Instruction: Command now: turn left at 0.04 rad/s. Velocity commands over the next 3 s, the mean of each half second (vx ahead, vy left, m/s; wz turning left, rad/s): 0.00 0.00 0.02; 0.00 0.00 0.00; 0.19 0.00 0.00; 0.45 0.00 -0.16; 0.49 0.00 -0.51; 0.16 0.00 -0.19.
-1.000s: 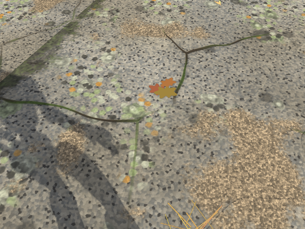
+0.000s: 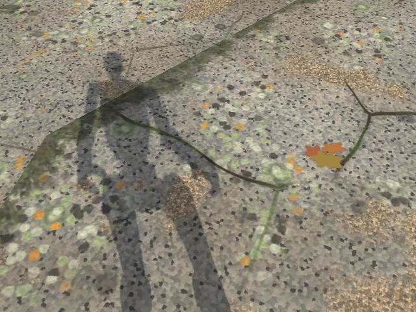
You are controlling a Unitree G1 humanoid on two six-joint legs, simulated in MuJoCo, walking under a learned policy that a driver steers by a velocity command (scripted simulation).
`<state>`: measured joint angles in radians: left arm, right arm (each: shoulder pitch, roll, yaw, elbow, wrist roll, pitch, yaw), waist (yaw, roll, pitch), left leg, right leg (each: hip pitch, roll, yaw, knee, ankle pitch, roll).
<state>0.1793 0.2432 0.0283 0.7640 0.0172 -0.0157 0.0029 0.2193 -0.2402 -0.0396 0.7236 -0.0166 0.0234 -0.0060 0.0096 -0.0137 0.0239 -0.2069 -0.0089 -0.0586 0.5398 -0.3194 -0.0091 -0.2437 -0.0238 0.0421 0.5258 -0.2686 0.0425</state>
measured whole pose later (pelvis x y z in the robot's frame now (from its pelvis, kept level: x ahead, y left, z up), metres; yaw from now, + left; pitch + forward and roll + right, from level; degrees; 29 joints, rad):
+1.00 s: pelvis +0.00 +0.00 +0.00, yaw +0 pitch -2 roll +0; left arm 0.23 0.21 0.04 1.08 0.00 0.01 0.05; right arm 0.28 -0.20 -0.02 0.98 0.00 -0.01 -0.03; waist 0.01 0.00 0.04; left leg -0.17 -0.02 -0.04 0.51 -0.31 0.00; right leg -0.22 -0.03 0.05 0.51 -0.26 0.05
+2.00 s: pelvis +0.35 +0.02 +0.01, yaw -7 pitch +0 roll +2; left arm 0.29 0.26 0.06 0.94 -0.04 -0.06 0.03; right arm 0.21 -0.24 -0.06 0.96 -0.01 -0.11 0.03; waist -0.01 -0.04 0.04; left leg -0.20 -0.03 0.14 0.36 -0.16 0.05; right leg -0.55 -0.10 0.05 1.18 -0.28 -0.06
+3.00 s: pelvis +0.79 -0.13 +0.00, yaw -29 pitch +1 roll +0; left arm 0.20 0.26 0.05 0.82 0.00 0.04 0.03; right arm 0.10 -0.22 -0.02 0.85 -0.02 -0.04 0.01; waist -0.01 -0.02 0.04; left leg -0.40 -0.02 0.03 0.47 -0.10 0.03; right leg -0.34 0.00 0.06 0.82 -0.52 0.04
